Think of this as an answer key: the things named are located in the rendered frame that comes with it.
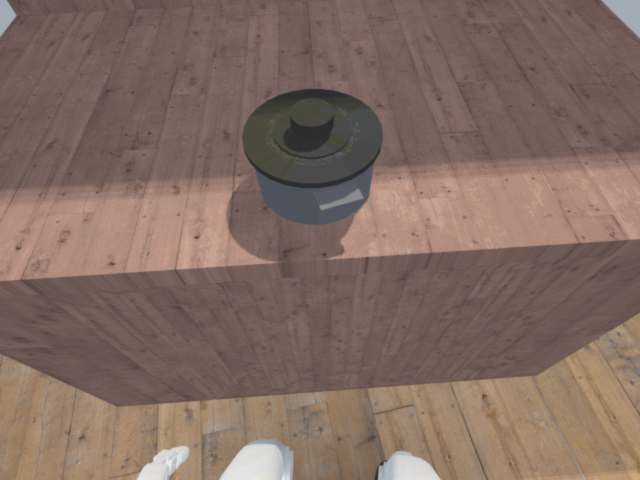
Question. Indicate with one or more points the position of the knob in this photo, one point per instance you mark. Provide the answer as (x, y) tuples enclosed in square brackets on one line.
[(311, 118)]

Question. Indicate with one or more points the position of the robot right shin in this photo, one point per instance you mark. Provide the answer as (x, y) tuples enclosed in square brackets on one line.
[(401, 453)]

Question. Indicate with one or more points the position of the table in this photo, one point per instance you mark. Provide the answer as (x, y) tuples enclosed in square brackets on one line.
[(140, 264)]

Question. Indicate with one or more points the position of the lid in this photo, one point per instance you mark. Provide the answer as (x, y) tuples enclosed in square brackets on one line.
[(278, 153)]

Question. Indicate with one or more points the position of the left robot hand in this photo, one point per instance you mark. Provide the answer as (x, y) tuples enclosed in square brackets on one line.
[(164, 464)]

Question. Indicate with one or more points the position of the pot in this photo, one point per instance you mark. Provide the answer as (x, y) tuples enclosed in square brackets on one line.
[(316, 206)]

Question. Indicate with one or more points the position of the right robot thigh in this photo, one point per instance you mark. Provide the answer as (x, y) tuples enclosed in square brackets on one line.
[(405, 467)]

